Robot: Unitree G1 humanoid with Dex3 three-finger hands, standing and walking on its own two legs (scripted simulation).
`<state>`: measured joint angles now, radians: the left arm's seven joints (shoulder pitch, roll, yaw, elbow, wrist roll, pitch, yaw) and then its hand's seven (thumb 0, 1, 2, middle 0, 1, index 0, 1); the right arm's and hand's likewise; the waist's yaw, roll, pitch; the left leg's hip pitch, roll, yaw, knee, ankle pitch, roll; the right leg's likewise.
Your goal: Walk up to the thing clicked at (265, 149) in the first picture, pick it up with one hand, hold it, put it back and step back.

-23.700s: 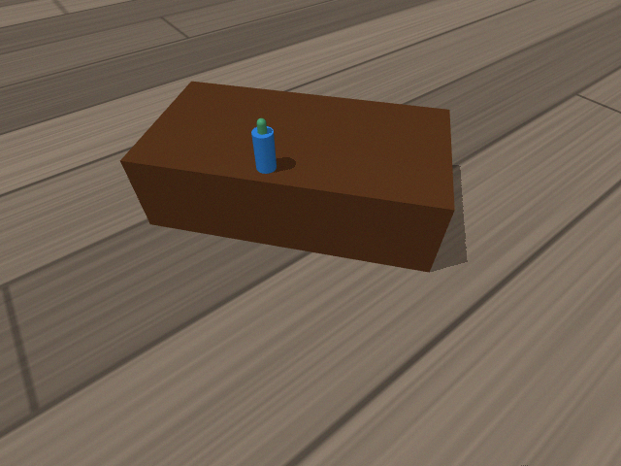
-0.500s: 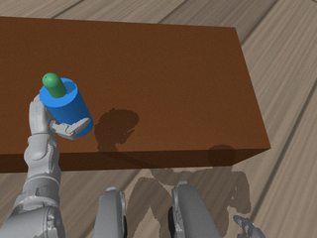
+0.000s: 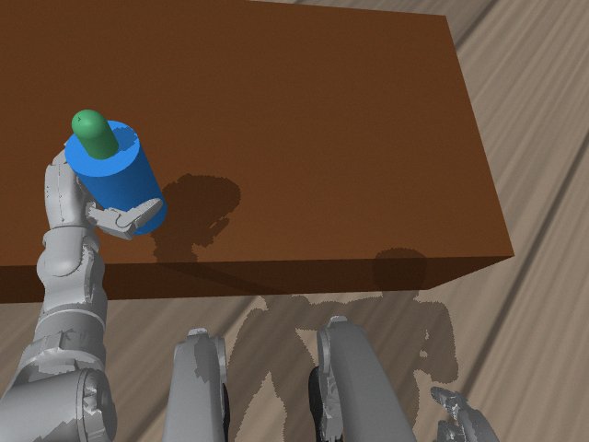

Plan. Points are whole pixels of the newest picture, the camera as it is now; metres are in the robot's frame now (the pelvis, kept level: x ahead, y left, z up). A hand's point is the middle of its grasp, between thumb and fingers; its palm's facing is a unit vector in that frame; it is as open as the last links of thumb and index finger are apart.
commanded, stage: lower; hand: left
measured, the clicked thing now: (118, 173) +0.46 +0.20 +0.01
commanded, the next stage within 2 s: loosen in 0.94 s
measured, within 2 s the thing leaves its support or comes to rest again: rests again in 0.88 s
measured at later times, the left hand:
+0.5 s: hand (139, 205) +0.46 +0.20 -0.09, palm faces +0.08 -1.00 -0.04, open 10.6 cm
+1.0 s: hand (143, 212) +0.46 +0.20 -0.12, palm faces +0.08 -1.00 -0.05, open 10.6 cm
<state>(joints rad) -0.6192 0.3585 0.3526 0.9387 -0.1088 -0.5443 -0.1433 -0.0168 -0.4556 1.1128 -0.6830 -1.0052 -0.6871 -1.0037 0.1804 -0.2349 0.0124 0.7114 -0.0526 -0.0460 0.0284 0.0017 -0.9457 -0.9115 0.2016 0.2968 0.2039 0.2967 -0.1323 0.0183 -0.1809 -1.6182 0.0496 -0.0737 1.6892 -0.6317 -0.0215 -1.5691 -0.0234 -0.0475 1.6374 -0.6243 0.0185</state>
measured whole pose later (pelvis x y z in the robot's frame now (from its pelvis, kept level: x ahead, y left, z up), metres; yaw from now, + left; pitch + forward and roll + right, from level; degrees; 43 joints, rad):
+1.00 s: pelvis -0.02 +0.00 -0.09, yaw +0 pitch +35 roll -4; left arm -0.69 0.41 0.40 0.94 -0.09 -0.53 -0.18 -0.02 -0.47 1.13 -0.69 -1.01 -0.69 -1.01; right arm 0.16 -0.26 0.04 0.68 -0.05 -0.03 0.03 0.00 -0.93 -0.91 0.20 0.30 0.20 0.30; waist -0.15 0.02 -0.17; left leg -1.94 0.03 -0.08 1.99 -0.67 -0.03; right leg -1.89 -0.03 -0.03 1.95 -0.67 0.02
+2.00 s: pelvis -0.03 +0.00 -0.10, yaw +0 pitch +34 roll -4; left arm -0.76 0.49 0.49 0.91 -0.12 -0.46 -0.23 -0.02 -0.59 0.05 -0.16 -0.07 -0.15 -0.07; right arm 0.16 -0.27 0.04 0.65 -0.03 0.02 0.00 0.00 -0.91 -0.90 0.20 0.30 0.21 0.30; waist -0.13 0.02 -0.16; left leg -1.93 0.03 -0.09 2.00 -0.66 -0.03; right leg -1.89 -0.03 -0.03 1.96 -0.66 0.02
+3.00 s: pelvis +0.05 +0.01 +0.18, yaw +2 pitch +10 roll -2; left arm 0.04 0.28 0.12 0.54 -0.02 0.07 0.15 -0.01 -0.50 0.08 -0.07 -0.06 -0.06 -0.06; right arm 0.28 -0.22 0.02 0.59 0.04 0.02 -0.12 0.00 -0.90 -0.90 0.20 0.30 0.20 0.30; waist -0.05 0.01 -0.09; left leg -0.64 0.05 -0.01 0.89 -0.42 -0.01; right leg -0.60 -0.02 -0.02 0.83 -0.40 0.03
